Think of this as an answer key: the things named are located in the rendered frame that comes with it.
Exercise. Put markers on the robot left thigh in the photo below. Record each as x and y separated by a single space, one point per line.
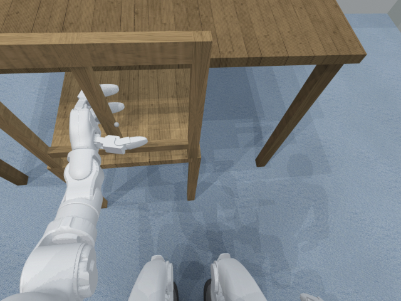
154 281

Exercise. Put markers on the robot thigh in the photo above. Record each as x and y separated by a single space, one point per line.
154 281
231 278

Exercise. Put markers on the left robot hand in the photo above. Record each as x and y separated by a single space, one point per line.
84 124

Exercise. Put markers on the table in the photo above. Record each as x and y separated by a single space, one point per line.
244 33

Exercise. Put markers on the robot left forearm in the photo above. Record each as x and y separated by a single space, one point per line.
79 211

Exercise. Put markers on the robot left upper arm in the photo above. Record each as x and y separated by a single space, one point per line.
59 273

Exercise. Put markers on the chair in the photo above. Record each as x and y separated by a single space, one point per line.
166 106

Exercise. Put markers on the robot right thigh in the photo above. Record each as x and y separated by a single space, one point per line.
231 278

